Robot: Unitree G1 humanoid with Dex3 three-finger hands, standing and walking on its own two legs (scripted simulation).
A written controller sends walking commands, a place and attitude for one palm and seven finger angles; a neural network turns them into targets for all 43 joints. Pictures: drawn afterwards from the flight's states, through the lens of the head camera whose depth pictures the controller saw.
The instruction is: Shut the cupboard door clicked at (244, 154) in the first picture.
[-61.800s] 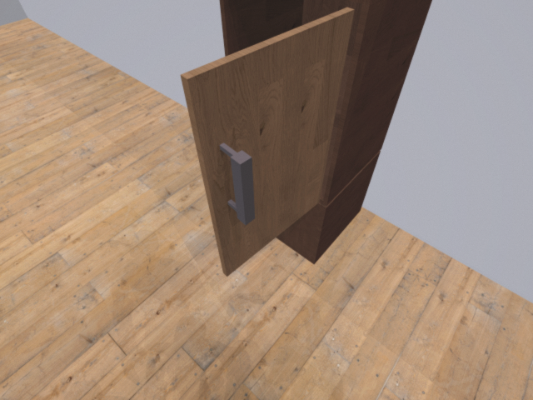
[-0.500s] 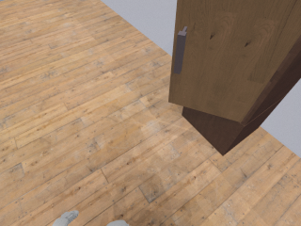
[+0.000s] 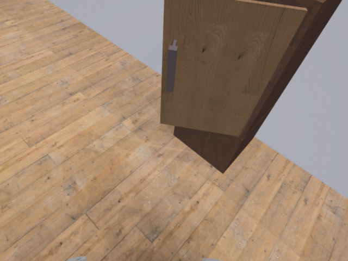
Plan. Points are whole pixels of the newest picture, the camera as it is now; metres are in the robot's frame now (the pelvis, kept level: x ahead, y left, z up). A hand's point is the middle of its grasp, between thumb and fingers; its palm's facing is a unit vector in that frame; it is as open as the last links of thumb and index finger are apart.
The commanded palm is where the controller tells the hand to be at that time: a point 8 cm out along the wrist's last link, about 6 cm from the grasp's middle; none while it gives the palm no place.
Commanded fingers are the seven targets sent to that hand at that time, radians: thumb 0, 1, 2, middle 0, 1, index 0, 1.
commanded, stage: take the last steps up to it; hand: left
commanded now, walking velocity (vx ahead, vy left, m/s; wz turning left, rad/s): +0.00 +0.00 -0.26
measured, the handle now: (172, 66) +0.72 +0.05 +0.01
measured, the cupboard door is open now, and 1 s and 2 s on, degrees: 34 34 34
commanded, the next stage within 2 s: come to a stop and stand still in 0.76 s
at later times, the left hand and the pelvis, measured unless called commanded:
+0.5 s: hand out of the picture +0.08 +0.17 -0.20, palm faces -0.07 -0.99 -0.15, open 7.4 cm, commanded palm none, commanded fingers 0.00 0.90 0.90 -0.20 -0.30 -0.20 -0.30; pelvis +0.08 -0.01 -0.02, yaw -6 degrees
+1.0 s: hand (150, 201) +0.30 +0.08 -0.17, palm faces -0.09 -0.97 -0.22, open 7.2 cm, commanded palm none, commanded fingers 0.00 0.90 0.90 -0.20 -0.30 -0.20 -0.30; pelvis +0.22 -0.09 +0.00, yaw -6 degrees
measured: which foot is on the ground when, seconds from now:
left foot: down 0.00-0.14, up 0.16-0.42, down 0.44-0.80, up 0.82-1.00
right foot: up 0.00-0.12, down 0.14-0.44, up 0.46-0.78, down 0.80-1.00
